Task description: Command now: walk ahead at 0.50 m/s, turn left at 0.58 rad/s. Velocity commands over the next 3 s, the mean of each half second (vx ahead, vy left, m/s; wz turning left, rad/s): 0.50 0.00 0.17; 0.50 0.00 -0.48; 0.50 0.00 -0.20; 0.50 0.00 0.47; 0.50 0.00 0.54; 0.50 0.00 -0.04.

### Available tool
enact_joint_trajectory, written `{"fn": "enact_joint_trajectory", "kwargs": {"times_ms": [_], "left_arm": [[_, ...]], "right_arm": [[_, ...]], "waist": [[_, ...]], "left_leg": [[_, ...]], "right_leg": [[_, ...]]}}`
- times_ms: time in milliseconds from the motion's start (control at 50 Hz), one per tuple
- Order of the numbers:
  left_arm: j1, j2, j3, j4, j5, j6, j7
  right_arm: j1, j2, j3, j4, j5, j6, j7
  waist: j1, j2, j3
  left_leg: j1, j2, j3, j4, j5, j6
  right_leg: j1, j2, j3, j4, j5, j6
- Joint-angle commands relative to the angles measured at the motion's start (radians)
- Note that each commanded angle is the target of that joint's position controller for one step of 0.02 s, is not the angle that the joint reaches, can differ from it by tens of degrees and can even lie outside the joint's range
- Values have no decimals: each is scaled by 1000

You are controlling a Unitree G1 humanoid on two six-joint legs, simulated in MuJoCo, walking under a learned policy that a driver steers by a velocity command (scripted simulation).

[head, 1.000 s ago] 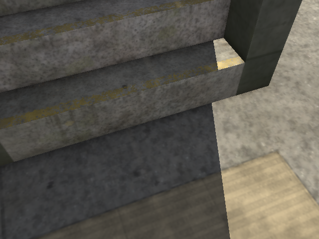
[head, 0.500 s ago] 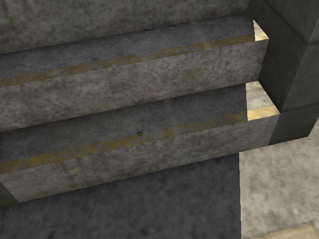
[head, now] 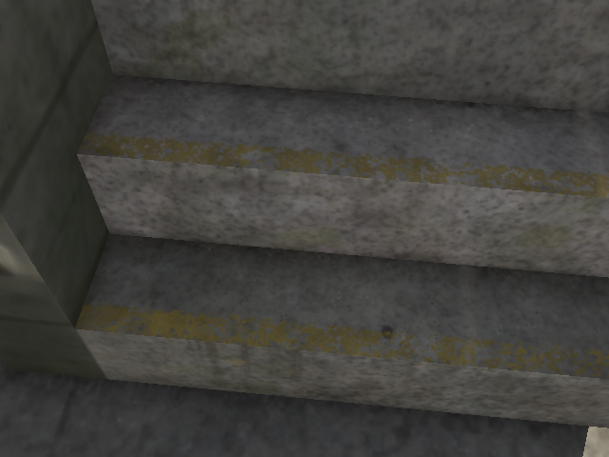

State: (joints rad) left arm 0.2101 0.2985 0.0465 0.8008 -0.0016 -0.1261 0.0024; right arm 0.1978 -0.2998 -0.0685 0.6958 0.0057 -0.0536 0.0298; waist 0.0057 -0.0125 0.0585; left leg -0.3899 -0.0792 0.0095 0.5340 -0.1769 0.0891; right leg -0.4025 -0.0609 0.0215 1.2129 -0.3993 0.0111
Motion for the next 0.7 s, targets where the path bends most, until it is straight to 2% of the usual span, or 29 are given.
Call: {"fn": "enact_joint_trajectory", "kwargs": {"times_ms": [20,40,80,120,140,180,220,240,280,300,320,340,360,380,400,420,440,460,480,520,540,560,580,600,620,640,660,680,700], "left_arm": [[14,136,33,-99,30,-10,12],[33,116,28,-107,36,2,11],[0,94,20,-128,38,15,14],[-107,62,0,-155,40,17,13],[-146,42,-11,-158,37,17,10],[-238,30,-25,-176,27,7,-3],[-260,41,-29,-178,17,2,-7],[-204,32,-37,-149,12,9,-8],[-223,64,-36,-159,17,10,-12],[-223,81,-31,-163,24,7,-11],[-159,103,-18,-148,31,0,-10],[-60,121,-1,-116,30,-14,-16],[116,143,14,-71,30,-21,-14],[234,234,30,-39,36,-16,-14],[234,241,46,-37,19,-5,-17],[162,164,38,-63,15,10,-4],[110,110,24,-79,19,26,8],[69,91,10,-95,24,31,12],[31,92,5,-114,24,38,14],[13,83,0,-120,28,56,10],[9,88,3,-131,19,64,15],[15,86,3,-131,17,75,22],[38,102,11,-126,1,82,37],[53,103,12,-135,-4,93,50],[66,120,17,-130,-2,110,60],[59,118,18,-154,-1,118,64],[32,105,17,-179,0,126,68],[27,104,17,-193,-1,127,69],[-3,113,17,-215,12,123,67]], "right_arm": [[-13,-123,-31,-81,1,-18,-15],[3,-127,-31,-76,6,-26,-15],[20,-151,-39,-67,9,-33,-25],[46,-160,-37,-67,12,-27,-39],[52,-159,-36,-63,11,-23,-51],[104,-147,-26,-43,3,-18,-65],[130,-145,-21,-24,-2,-21,-63],[134,-138,-15,-10,-13,-14,-58],[117,-122,-6,-5,-7,-12,-53],[96,-129,-4,-1,-11,-13,-55],[75,-138,-4,3,-7,-13,-59],[61,-123,6,11,-11,-13,-62],[31,-109,17,-1,-22,-21,-63],[89,-3,54,-22,-65,-43,-56],[221,-42,52,-17,-35,-57,-39],[125,-123,34,-7,-9,-67,-26],[22,-129,33,-36,-7,-72,-26],[-21,-114,34,-47,-28,-69,-33],[-21,-104,37,-65,-43,-60,-48],[46,-27,56,-62,-53,-40,-52],[56,-20,60,-76,-58,-35,-50],[39,9,70,-87,-57,-28,-49],[10,9,68,-107,-52,-25,-48],[-25,22,74,-125,-51,-23,-48],[13,57,86,-100,-44,-12,-48],[10,39,84,-109,-36,-5,-50],[-26,38,83,-123,-34,0,-49],[-57,32,79,-141,-31,0,-55],[-25,8,67,-146,-26,0,-63]], "waist": [[27,34,-149],[43,36,-153],[43,46,-132],[9,49,-117],[-8,47,-124],[-55,77,-121],[-70,115,-113],[-64,168,-147],[-61,158,-100],[-51,159,-99],[-11,176,-134],[35,154,-175],[113,107,-230],[65,-198,-273],[23,-251,-324],[53,-115,-201],[57,-11,-125],[29,63,-83],[-6,66,-64],[-50,-25,-94],[-64,-43,-100],[-58,-60,-119],[-47,-80,-124],[-35,-75,-136],[-37,-146,-183],[-38,-130,-178],[-40,-108,-171],[-41,-110,-165],[-71,-145,-232]], "left_leg": [[249,265,-371,-284,355,207],[212,266,-348,-288,415,219],[147,231,-287,-293,430,210],[134,203,-238,-281,443,179],[139,184,-212,-269,405,155],[142,161,-202,-263,260,118],[195,202,-232,-263,215,106],[240,249,-253,-227,216,110],[295,277,-270,-188,286,91],[312,278,-262,-142,427,77],[339,261,-237,-64,590,57],[335,205,-171,77,714,33],[167,149,-131,306,656,-5],[-194,9,-63,714,-119,-69],[-406,-5,-121,884,-389,-93],[-501,63,-153,962,-305,-96],[-494,92,-142,952,-203,-93],[-448,118,-133,905,-152,-99],[-372,134,-130,849,-119,-113],[-269,102,-44,859,-122,-157],[-236,98,-17,785,-114,-175],[-229,84,18,771,-123,-193],[-232,80,38,731,-100,-206],[-218,73,50,661,-85,-215],[-146,41,85,709,-102,-217],[-105,38,75,653,-115,-216],[-68,23,80,550,-122,-206],[-24,3,83,438,-112,-195],[23,-7,72,435,-122,-165]], "right_leg": [[-200,-62,61,-69,84,16],[-180,-55,54,-93,80,33],[-173,-33,40,-195,152,57],[-171,7,12,-364,270,65],[-152,19,6,-468,341,62],[-94,57,-14,-621,469,60],[-88,55,0,-677,503,41],[-62,58,-13,-602,434,35],[-110,51,-15,-618,317,-10],[-83,66,-28,-635,272,-33],[-5,92,-46,-679,264,-61],[106,120,-75,-743,337,-94],[351,55,36,-753,474,-145],[638,-185,419,-761,780,-277],[721,-311,745,-887,499,-413],[623,-280,676,-910,248,-393],[489,-248,569,-935,235,-351],[366,-212,504,-966,309,-324],[271,-171,440,-977,416,-309],[156,-107,309,-935,706,-310],[108,-69,248,-922,778,-302],[120,-62,235,-893,857,-299],[124,-47,220,-874,888,-289],[132,-35,213,-851,894,-273],[131,-32,215,-862,879,-278],[111,-26,226,-852,822,-268],[94,-20,231,-836,822,-257],[102,-25,256,-811,912,-244],[168,-73,326,-776,1095,-235]]}}
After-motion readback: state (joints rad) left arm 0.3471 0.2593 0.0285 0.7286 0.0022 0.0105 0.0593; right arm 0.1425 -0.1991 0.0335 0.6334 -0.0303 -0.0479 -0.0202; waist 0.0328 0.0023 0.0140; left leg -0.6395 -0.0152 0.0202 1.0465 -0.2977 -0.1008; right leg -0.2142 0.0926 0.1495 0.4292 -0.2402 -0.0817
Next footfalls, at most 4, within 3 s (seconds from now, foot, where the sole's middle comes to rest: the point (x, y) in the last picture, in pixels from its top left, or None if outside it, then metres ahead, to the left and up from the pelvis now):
0.36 right None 0.34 -0.11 -0.77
0.78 left None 0.42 0.06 -0.77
1.30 right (522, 348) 0.57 -0.39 -0.53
2.08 left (407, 133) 0.89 -0.16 -0.28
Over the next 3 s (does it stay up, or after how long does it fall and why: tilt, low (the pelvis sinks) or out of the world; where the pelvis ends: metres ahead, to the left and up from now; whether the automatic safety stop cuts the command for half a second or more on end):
stays up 0.79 -0.12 0.45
